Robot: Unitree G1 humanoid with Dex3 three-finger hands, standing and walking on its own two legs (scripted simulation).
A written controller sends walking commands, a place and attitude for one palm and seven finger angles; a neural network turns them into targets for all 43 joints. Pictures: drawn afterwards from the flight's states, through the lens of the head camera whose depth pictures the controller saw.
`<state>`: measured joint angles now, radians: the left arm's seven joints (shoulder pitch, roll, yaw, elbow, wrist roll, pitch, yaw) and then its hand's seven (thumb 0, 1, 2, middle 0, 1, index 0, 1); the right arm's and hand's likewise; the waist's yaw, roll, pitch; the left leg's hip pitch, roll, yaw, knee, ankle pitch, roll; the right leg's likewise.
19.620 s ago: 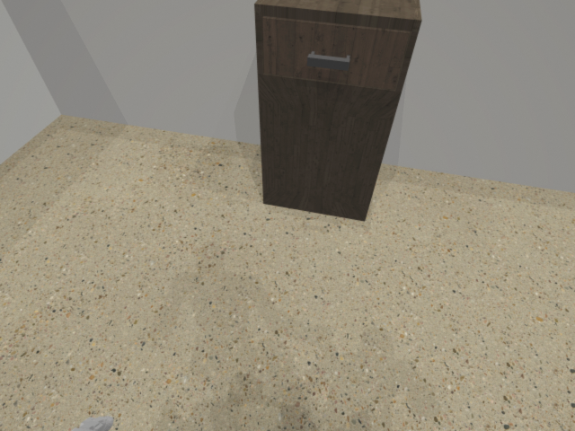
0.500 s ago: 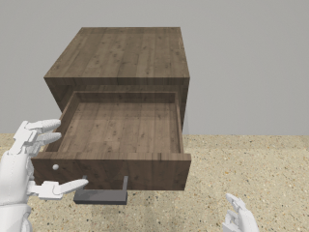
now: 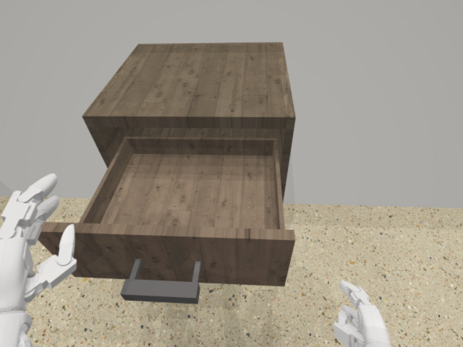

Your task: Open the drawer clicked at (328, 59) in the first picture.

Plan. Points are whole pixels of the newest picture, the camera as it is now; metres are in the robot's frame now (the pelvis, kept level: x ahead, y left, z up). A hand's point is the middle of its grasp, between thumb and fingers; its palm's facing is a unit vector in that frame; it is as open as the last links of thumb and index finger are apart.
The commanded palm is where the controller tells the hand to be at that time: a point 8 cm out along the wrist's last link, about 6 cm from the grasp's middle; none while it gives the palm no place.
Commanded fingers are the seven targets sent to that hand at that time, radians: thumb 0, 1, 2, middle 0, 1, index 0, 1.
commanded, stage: draw the hand back to the body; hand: left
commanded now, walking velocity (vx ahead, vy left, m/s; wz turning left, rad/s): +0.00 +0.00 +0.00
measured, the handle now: (164, 278) +0.24 +0.16 -0.01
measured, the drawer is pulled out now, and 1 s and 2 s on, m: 0.30 0.30 0.30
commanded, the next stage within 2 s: step back with the hand held close in 0.14 s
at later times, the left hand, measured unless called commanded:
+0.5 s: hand (83, 255) +0.19 +0.22 +0.15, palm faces +0.27 -0.82 -0.50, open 7.4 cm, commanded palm +0.12 +0.27 +0.18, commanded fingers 0.00 0.90 0.90 -0.20 -0.30 -0.20 -0.30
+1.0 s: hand (29, 310) +0.11 +0.24 +0.16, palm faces +0.35 -0.82 -0.45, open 7.4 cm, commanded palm +0.05 +0.29 +0.18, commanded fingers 0.00 0.90 0.90 -0.20 -0.30 -0.20 -0.30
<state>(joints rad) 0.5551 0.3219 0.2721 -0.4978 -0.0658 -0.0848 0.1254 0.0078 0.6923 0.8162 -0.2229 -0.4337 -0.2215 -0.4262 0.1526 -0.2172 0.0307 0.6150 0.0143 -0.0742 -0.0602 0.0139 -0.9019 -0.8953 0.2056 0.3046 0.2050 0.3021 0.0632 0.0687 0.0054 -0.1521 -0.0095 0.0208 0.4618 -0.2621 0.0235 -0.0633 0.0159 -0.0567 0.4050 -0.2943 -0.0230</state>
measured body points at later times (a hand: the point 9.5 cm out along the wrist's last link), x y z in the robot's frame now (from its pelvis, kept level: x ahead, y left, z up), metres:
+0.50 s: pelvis -0.02 +0.00 +0.00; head +0.01 -0.03 +0.45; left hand +0.16 +0.26 +0.18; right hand +0.16 -0.25 -0.09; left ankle -0.01 +0.10 -0.74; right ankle -0.04 -0.10 -0.74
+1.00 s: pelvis -0.08 +0.01 -0.01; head -0.05 +0.02 +0.43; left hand +0.09 +0.29 +0.18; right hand +0.10 -0.22 -0.09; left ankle -0.01 +0.10 -0.74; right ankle -0.04 -0.10 -0.74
